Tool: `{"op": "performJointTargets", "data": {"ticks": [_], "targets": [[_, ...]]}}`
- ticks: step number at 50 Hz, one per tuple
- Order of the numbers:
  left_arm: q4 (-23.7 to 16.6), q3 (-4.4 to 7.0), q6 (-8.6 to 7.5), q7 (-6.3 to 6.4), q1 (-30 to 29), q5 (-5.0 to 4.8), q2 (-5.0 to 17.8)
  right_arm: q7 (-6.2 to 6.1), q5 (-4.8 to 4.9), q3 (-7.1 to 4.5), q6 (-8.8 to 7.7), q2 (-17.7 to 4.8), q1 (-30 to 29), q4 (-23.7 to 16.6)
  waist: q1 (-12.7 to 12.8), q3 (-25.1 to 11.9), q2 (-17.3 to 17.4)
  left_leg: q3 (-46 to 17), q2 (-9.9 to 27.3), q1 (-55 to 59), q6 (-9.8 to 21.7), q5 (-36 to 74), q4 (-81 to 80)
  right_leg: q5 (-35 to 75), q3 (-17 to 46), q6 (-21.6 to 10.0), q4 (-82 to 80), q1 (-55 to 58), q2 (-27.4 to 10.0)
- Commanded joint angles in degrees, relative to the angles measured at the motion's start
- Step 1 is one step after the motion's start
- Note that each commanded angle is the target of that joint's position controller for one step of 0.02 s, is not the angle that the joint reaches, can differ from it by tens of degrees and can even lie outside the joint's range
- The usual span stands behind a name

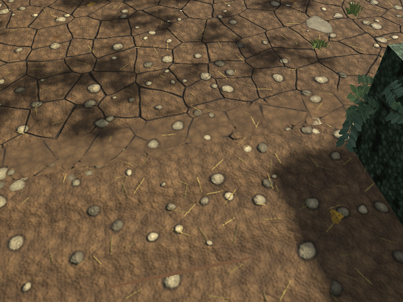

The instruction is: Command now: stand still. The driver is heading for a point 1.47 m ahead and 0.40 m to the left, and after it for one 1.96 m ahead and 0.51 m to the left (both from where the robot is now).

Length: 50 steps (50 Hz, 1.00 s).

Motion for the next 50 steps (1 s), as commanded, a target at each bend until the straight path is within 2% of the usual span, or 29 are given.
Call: {"op": "performJointTargets", "data": {"ticks": [1,24,25,26,27,28,30,31,32,33,34,35,36,37,38,39,40,41,42,43,44,45,48,50], "targets": [[-0.77,0.8,-0.19,0.21,2.83,0.06,5.72,-0.22,0.0,-0.93,-0.3,-5.57,0.53,-1.29,-0.05,-2.57,-1.16,-1.23,1.65,6.89,2.83,12.78,-2.13,14.05,1.56,-1.47,-5.69,-5.27,-2.27],[0.67,-0.22,-0.29,0.47,6.54,0.25,4.76,-0.31,-0.06,-0.43,-0.32,-4.72,2.31,1.39,-0.2,-0.49,-0.6,-1.51,1.4,5.55,2.55,7.17,-3.54,6.51,0.79,-1.07,-7.33,-7.01,-1.55],[1.36,-0.27,-0.22,0.49,7.98,0.18,4.37,-0.3,-0.08,-0.27,-0.28,-4.08,3.36,2.03,-0.1,-1.66,-0.94,-0.66,0.57,5.92,2.6,0.64,-3.36,0.2,0.53,-1.4,-7.99,-6.61,-1.23],[1.46,0.05,-0.08,0.6,8.56,-0.18,5.24,-0.34,0.21,-0.45,-0.23,-4.48,3.71,2.2,0.01,-0.58,-1.78,0.63,-0.82,4.35,2.8,-8.83,-1.97,-8.47,1.01,-2.42,-8.41,-7.54,-1.14],[0.88,0.49,-0.04,0.76,8.29,-0.51,6.62,-0.36,0.47,-0.69,-0.38,-5.02,3.74,2.06,0.2,1.25,-3.13,1.75,-1.95,1.16,3.1,-17.83,-0.19,-17.13,2.83,-4.01,-9.2,-8.67,-2.08],[0.3,0.75,-0.25,0.87,8.86,-0.82,7.38,-0.29,0.51,-0.73,-0.89,-5.12,2.72,1.41,0.83,3.54,-3.86,1.96,-2.1,-2.69,3.43,-22.09,1.58,-23.86,5.84,-5.68,-11.03,-9.54,-4.14],[0.29,1.87,-1.48,0.72,11.98,-1.53,10.47,0.49,0.96,-0.28,-2.86,-2.89,-0.01,-0.34,2.23,6.36,-9.37,4.72,-2.33,-9.84,3.14,-15.03,10.83,-30.29,17.99,-10.44,-17.78,-6.89,-12.98],[-0.07,2.34,-2.07,0.63,11.01,-1.6,11.47,1.03,1.19,-0.22,-3.83,-2.62,-0.79,-0.98,2.1,8.17,-10.9,3.7,-0.35,-12.44,3.76,-11.37,15.59,-29.0,23.14,-12.61,-19.74,-6.5,-17.43],[-0.74,2.26,-2.61,0.44,10.17,-1.37,10.88,1.47,1.37,-0.28,-4.61,-2.69,-0.81,-1.28,1.53,8.83,-10.01,2.72,1.17,-13.85,4.62,-12.0,17.35,-26.02,24.36,-13.28,-19.88,-6.28,-18.83],[-1.28,2.1,-3.06,0.12,9.07,-1.43,10.21,1.82,1.69,-0.22,-5.26,-2.4,-0.22,-1.47,0.63,9.37,-9.44,2.38,1.99,-13.65,5.44,-13.31,15.3,-22.03,23.05,-12.61,-18.69,-5.92,-18.53],[-1.93,1.94,-3.24,-0.22,7.57,-1.74,9.65,2.08,1.97,-0.32,-5.8,-2.35,1.43,-1.12,-0.75,8.91,-8.86,3.36,1.76,-9.8,6.08,-13.25,9.58,-18.37,19.32,-11.0,-16.84,-6.5,-16.57],[-2.45,1.85,-3.19,-0.56,5.8,-2.01,9.43,2.15,2.14,-0.66,-6.13,-2.41,5.4,0.42,-2.98,7.66,-7.93,5.51,0.02,-0.98,6.29,-10.01,2.85,-14.95,14.49,-9.03,-14.0,-9.91,-13.42],[-3.03,1.82,-3.21,-0.83,5.26,-1.94,9.44,2.14,1.79,-1.43,-6.14,-3.36,10.9,2.83,-4.57,5.25,-6.57,6.4,-2.01,8.35,5.64,-5.59,0.8,-8.77,10.58,-7.64,-9.55,-13.41,-10.07],[-4.21,1.49,-3.62,-0.96,2.93,-1.7,8.8,2.16,1.45,-2.51,-6.2,-5.91,18.5,4.68,-7.76,2.56,-1.51,-1.23,1.93,16.59,7.08,-5.67,-3.1,3.28,5.19,-5.38,2.59,-18.1,-6.25],[-6.32,0.55,-4.44,-0.9,2.68,-1.52,4.67,2.35,1.67,-4.21,-6.38,-12.67,26.4,5.76,-9.28,-1.57,14.92,-24.83,14.65,26.07,14.14,-11.97,-13.72,1.15,-3.72,-1.15,23.72,-29.22,1.54],[-7.66,0.58,-5.34,-0.89,1.21,-2.1,4.75,2.98,0.57,-2.91,-7.16,-10.65,28.15,6.0,-8.68,-3.36,15.35,-42.65,22.58,26.74,19.16,-15.82,-20.46,-11.82,2.65,-1.61,38.34,-36.0,2.69],[-8.03,1.02,-5.89,-1.34,0.66,-3.22,6.2,2.85,0.28,-1.56,-7.82,-7.42,22.06,4.38,-5.23,0.65,8.43,-38.15,23.02,24.08,17.84,-16.86,-19.17,-8.62,5.83,-3.63,45.14,-41.02,-1.48],[-7.72,0.97,-6.19,-1.77,0.71,-3.24,6.25,3.05,0.19,-0.79,-8.12,-5.45,17.62,2.56,-3.65,1.69,5.1,-30.27,20.09,21.58,15.51,-15.03,-19.05,-2.64,5.61,-5.14,45.73,-41.36,-4.03],[-7.58,1.39,-6.44,-1.77,0.33,-2.59,6.75,3.31,0.12,-0.34,-8.1,-5.16,14.97,1.5,-2.49,2.55,2.72,-24.05,17.86,19.32,13.66,-10.07,-19.9,2.57,4.82,-5.73,42.57,-40.86,-5.91],[-7.55,2.08,-6.25,-1.76,-0.25,-1.84,7.87,3.4,-0.06,0.25,-7.83,-3.93,14.16,0.99,-1.75,2.57,2.11,-18.23,15.31,17.61,11.66,-3.24,-20.45,6.15,4.14,-5.79,39.02,-38.68,-7.29],[-7.51,2.24,-5.91,-2.02,-0.15,-1.64,7.5,3.28,-0.25,0.55,-7.48,-3.56,15.14,1.14,-1.54,2.15,3.91,-14.22,13.86,16.02,10.9,2.58,-20.69,7.8,3.27,-5.25,36.24,-35.91,-7.8],[-7.49,2.26,-5.5,-2.3,-0.45,-1.52,6.75,2.94,-0.26,0.72,-7.18,-3.44,16.78,1.41,-1.56,2.0,3.94,-11.29,12.73,16.02,10.73,8.01,-20.74,8.69,2.04,-4.36,34.16,-35.35,-7.73],[-10.16,1.63,-4.65,-2.44,-7.16,-1.04,4.71,1.72,-0.4,0.55,-6.63,-5.9,19.25,1.34,-2.39,3.28,2.62,-7.12,11.99,14.79,11.32,15.23,-21.82,13.34,-0.05,-1.8,24.12,-36.82,-6.96],[-12.32,0.95,-4.64,-2.73,-12.85,-1.1,3.76,1.23,-0.51,0.4,-6.38,-6.9,19.51,0.7,-3.57,4.23,2.88,-4.62,10.89,12.05,10.86,14.57,-23.15,18.33,-1.45,-1.06,14.71,-33.73,-5.55]]}}
Next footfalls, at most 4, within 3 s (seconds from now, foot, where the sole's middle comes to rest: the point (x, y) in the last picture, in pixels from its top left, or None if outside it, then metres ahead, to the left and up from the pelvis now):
1.22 right None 0.47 -0.11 -0.77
1.72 left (173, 297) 0.51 0.14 -0.77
2.18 right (221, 243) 0.70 -0.02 -0.77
2.66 left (119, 210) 0.84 0.36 -0.77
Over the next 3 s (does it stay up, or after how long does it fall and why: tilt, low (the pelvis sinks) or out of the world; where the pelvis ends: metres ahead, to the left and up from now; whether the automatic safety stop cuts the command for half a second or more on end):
stays up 0.90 0.29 0.01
